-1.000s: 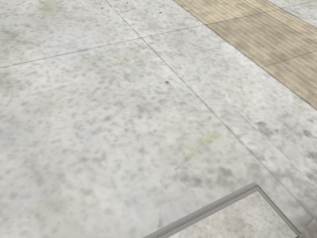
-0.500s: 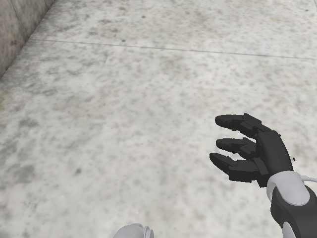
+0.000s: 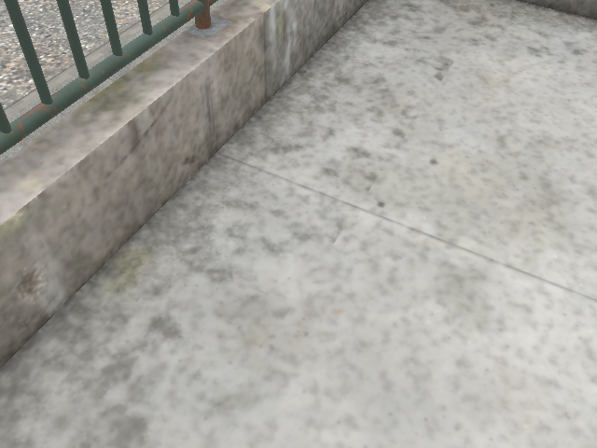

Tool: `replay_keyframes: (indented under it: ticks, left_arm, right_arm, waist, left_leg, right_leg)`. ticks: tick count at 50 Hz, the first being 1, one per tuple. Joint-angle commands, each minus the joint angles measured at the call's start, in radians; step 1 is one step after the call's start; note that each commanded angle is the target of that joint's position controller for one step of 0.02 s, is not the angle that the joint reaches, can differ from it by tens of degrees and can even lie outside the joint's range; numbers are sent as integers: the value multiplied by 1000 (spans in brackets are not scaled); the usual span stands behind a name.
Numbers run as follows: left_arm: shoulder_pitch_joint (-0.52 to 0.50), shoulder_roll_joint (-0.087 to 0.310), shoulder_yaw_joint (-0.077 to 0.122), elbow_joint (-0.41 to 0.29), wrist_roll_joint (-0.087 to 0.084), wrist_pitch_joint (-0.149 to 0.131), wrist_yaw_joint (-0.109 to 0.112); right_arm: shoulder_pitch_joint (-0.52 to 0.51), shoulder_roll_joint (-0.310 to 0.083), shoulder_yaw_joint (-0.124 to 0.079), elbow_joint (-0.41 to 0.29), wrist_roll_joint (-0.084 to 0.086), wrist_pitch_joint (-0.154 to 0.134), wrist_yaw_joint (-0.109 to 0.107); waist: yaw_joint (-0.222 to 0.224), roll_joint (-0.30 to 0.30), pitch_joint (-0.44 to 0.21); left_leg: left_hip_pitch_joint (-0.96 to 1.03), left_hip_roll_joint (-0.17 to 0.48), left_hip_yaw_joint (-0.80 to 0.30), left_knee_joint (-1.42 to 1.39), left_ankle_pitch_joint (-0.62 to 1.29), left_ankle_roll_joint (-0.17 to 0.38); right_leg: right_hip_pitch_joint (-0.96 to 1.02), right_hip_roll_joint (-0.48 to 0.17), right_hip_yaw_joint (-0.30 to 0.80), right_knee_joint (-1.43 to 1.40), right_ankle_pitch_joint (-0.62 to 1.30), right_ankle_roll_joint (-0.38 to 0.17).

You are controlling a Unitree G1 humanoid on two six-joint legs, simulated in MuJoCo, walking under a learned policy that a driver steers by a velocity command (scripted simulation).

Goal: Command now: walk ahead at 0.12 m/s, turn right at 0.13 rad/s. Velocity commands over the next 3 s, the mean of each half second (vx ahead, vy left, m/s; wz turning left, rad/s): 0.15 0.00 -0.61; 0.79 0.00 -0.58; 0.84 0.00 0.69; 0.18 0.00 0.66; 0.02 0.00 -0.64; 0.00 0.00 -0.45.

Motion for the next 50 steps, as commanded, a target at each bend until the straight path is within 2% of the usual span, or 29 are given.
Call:
replay_keyframes:
  ticks: [1,2,3,6,9,11,12,13,14,15,16,17,18,19,20,23,28,29,31,33,35,37,38,39,40,42,45,47,50]
  left_arm:
    - [-161,96,37,-124,-31,-18,-11]
    - [-171,71,28,-121,-39,-24,-23]
    - [-117,111,42,-86,-38,-22,-29]
    - [-60,163,75,-57,-26,-40,-6]
    - [-30,152,88,-83,-30,-49,-2]
    - [-14,145,93,-103,-29,-38,-6]
    - [10,152,101,-74,-93,48,34]
    - [28,130,97,-82,-93,78,54]
    - [49,82,86,-96,-82,92,62]
    - [46,8,70,-148,-67,87,64]
    - [29,102,92,-150,-38,72,54]
    - [28,153,107,-129,-49,74,46]
    - [139,64,63,-60,57,19,23]
    - [94,43,68,-38,66,2,12]
    - [44,44,62,-38,51,-3,-4]
    - [-94,24,57,-49,9,5,-44]
    - [-188,-22,25,-49,12,5,-80]
    - [-290,71,65,-140,-11,53,-83]
    - [-280,54,56,-170,-11,89,-103]
    - [-282,72,60,-185,-6,101,-104]
    - [-230,82,62,-181,4,102,-91]
    - [99,132,95,-68,2,89,-51]
    - [290,240,131,-18,6,84,-27]
    - [266,332,140,-55,-21,87,-3]
    - [255,297,126,-75,-13,90,13]
    - [182,221,101,-61,7,75,33]
    - [58,134,58,-47,-8,23,13]
    - [79,139,59,-14,-14,-2,2]
    - [135,109,46,25,-11,-21,-2]
  right_arm:
    - [67,-57,21,-110,-54,55,-45]
    - [38,-61,22,-108,-78,62,-65]
    - [4,-48,27,-122,-92,58,-72]
    - [-35,28,57,-145,-55,86,-49]
    - [-74,27,52,-159,-42,99,-45]
    - [-100,23,43,-173,-25,80,-57]
    - [-223,17,28,-229,74,91,-110]
    - [-177,2,29,-219,67,85,-122]
    - [-115,-33,18,-210,36,83,-128]
    - [-119,-122,-6,-200,-22,103,-123]
    - [-113,-59,-7,-196,-43,107,-116]
    - [-130,4,7,-210,-38,109,-119]
    - [-95,65,19,-195,-33,36,-101]
    - [-137,88,25,-186,-14,9,-97]
    - [-151,75,25,-175,-7,-3,-106]
    - [-45,59,24,-125,-29,1,-121]
    - [64,51,27,-41,-62,-1,-95]
    - [150,-65,-23,0,-32,6,-75]
    - [134,-72,-26,20,-32,13,-64]
    - [144,-37,-18,44,-40,33,-64]
    - [160,-53,-21,65,-49,55,-68]
    - [147,-103,-28,71,-36,73,-60]
    - [117,-51,-11,13,-43,76,-50]
    - [-10,33,9,-97,-59,47,-33]
    - [-132,-9,9,-132,-61,32,-30]
    - [-25,3,22,-78,-34,23,-34]
    - [113,21,30,-8,-43,88,-13]
    - [53,24,30,-12,-17,115,-6]
    - [-68,34,31,-37,8,107,-5]
  waist:
    - [-39,28,-233]
    - [-64,59,-148]
    - [-73,46,-79]
    - [-54,4,-50]
    - [-16,-81,-44]
    - [-6,-100,-41]
    - [-9,-155,49]
    - [-25,-159,-14]
    - [-25,-89,-89]
    - [21,252,-88]
    - [7,290,-92]
    - [-4,217,-84]
    - [-28,240,-168]
    - [-13,235,-50]
    - [-26,196,1]
    - [-86,135,55]
    - [-110,161,75]
    - [-118,78,116]
    - [-90,199,135]
    - [-74,218,164]
    - [-40,184,156]
    - [124,52,-25]
    - [194,-132,-144]
    - [168,-347,-173]
    - [200,-173,-106]
    - [84,4,-20]
    - [-49,-35,72]
    - [-43,-27,160]
    - [-12,-11,230]
  left_leg:
    - [-401,151,-7,258,-115,-36]
    - [-253,221,8,140,-73,-13]
    - [-93,242,66,55,-83,-3]
    - [50,198,159,-218,7,-1]
    - [46,182,110,-405,54,37]
    - [51,166,95,-559,118,78]
    - [55,130,68,-777,227,119]
    - [160,169,45,-838,341,144]
    - [317,336,-44,-856,487,222]
    - [419,611,-292,-841,824,377]
    - [399,721,-343,-831,974,461]
    - [399,668,-244,-817,926,433]
    - [374,592,-218,-943,454,456]
    - [344,543,-172,-1013,43,407]
    - [328,521,-146,-1058,-77,383]
    - [438,506,-27,-1105,-47,333]
    - [463,559,154,-1156,151,359]
    - [395,521,237,-1124,152,279]
    - [363,533,290,-1145,81,256]
    - [367,551,336,-1127,89,246]
    - [353,553,397,-1002,316,246]
    - [219,488,504,-481,834,228]
    - [-133,414,501,-79,532,174]
    - [-488,258,321,169,-26,139]
    - [-597,286,174,272,53,156]
    - [-519,381,169,189,200,177]
    - [-317,419,140,93,303,178]
    - [-364,391,129,17,381,187]
    - [-388,298,107,-200,487,212]
  right_leg:
    - [480,-335,530,-97,750,-321]
    - [246,-261,417,-142,635,-272]
    - [42,-193,373,-199,531,-257]
    - [-44,-77,340,-271,184,-189]
    - [57,-108,458,-268,-139,-187]
    - [130,-145,551,-235,-112,-212]
    - [126,-74,518,-162,11,-134]
    - [119,-63,479,-112,46,-86]
    - [31,-23,397,20,-161,-26]
    - [-252,128,153,260,-443,49]
    - [-355,32,94,489,-487,118]
    - [-359,-21,74,608,-419,148]
    - [-331,-4,106,689,-251,165]
    - [-386,-22,71,780,-142,150]
    - [-433,-11,21,802,-92,140]
    - [-503,-71,6,669,-33,129]
    - [-406,-135,-42,384,42,74]
    - [-325,-130,-93,355,-11,59]
    - [-260,-148,-116,302,-39,29]
    - [-212,-148,-134,254,-99,-9]
    - [-62,-81,-202,189,-212,-59]
    - [405,69,-247,137,-223,-119]
    - [746,-86,61,37,-483,-179]
    - [810,-283,608,-255,-812,-235]
    - [758,-324,665,-340,-661,-221]
    - [550,-326,444,-285,-382,-178]
    - [250,-239,236,-376,-271,-123]
    - [217,-209,127,-455,-176,-101]
    - [260,-166,-65,-491,104,-48]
